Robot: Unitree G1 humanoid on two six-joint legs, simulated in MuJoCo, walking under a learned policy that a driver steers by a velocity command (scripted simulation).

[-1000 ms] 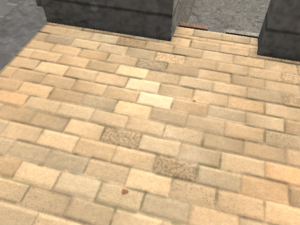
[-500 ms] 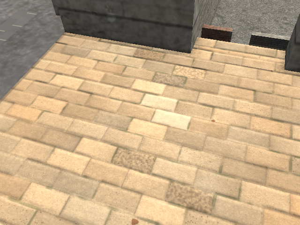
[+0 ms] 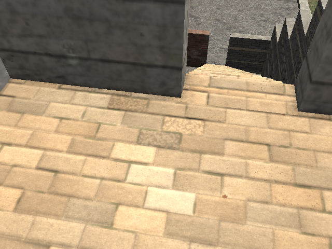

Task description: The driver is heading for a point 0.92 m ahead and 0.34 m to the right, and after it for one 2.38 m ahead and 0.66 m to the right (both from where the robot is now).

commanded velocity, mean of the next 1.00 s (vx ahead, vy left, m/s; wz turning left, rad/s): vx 0.53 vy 0.00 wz -0.85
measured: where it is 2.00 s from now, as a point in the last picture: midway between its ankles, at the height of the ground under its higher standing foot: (275, 162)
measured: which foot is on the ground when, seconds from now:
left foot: down 0.00-0.14, up 0.16-0.54, down 0.56-0.98, up 1.00-1.00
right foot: up 0.00-0.14, down 0.16-0.54, up 0.56-0.98, down 1.00-1.00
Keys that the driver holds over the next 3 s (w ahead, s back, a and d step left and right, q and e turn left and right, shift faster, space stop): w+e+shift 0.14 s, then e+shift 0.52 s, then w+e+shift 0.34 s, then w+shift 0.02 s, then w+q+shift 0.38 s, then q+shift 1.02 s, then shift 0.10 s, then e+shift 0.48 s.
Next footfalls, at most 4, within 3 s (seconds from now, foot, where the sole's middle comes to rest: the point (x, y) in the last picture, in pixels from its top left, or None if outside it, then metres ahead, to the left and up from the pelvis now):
0.16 right None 0.37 -0.05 -0.77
0.56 left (169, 203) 0.70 -0.01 -0.77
1.00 right None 0.49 -0.13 -0.77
1.42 left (254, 166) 0.87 -0.42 -0.77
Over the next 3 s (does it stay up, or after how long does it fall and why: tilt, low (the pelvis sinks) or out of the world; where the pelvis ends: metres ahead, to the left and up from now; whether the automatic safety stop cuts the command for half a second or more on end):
stays up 0.83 -0.45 0.00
